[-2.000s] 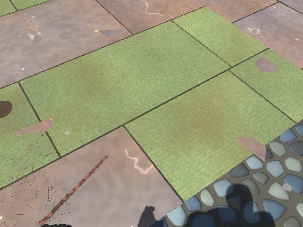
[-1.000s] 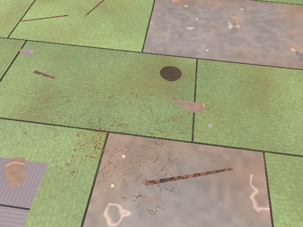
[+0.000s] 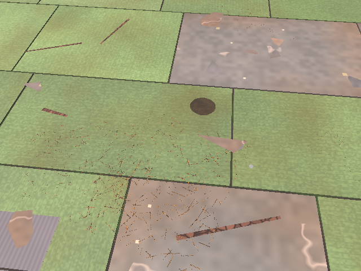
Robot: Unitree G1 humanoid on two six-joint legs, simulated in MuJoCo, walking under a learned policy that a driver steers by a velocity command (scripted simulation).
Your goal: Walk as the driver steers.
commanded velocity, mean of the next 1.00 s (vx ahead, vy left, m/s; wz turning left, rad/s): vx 0.00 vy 0.00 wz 0.00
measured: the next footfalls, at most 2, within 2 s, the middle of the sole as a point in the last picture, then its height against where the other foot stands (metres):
left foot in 1.72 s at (169, 265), level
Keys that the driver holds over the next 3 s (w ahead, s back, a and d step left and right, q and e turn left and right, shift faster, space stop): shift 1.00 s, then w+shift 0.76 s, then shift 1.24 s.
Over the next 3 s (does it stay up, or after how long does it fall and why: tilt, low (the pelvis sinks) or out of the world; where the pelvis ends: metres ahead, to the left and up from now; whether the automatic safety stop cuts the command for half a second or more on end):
stays up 0.74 -0.01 0.00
